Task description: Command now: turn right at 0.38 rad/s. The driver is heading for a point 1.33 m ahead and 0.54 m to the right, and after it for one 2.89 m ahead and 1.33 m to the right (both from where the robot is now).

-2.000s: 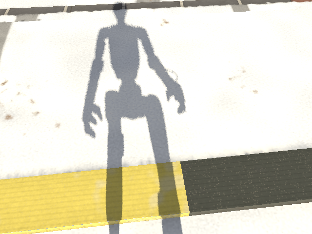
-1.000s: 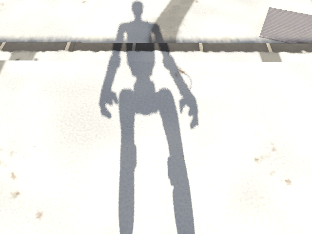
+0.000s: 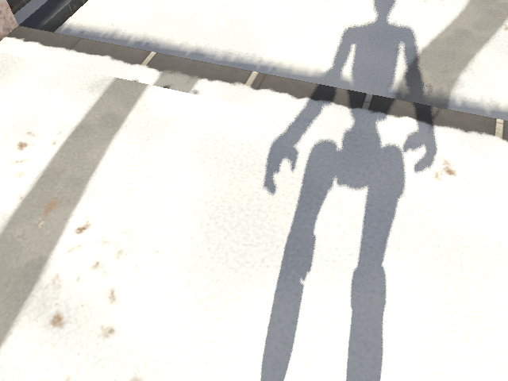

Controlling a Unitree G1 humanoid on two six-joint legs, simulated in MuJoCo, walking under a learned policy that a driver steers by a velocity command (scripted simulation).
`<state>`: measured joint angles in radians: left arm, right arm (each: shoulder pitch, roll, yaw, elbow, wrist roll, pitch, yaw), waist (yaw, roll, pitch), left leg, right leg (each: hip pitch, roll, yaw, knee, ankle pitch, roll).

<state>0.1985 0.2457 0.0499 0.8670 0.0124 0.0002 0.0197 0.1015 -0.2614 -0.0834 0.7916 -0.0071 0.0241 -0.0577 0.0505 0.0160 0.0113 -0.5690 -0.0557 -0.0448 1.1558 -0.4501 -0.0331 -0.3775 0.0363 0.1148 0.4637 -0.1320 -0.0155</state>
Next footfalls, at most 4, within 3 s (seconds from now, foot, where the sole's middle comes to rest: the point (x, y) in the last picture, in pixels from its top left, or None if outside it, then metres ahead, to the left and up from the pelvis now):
0.10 left None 0.02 0.14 -0.74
0.52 right None -0.01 -0.16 -0.74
0.96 left None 0.14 0.03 -0.78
1.22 right None -0.06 -0.16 -0.74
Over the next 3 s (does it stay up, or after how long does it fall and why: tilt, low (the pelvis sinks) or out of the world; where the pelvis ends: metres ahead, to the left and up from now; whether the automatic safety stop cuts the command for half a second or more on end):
stays up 0.77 -0.42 0.00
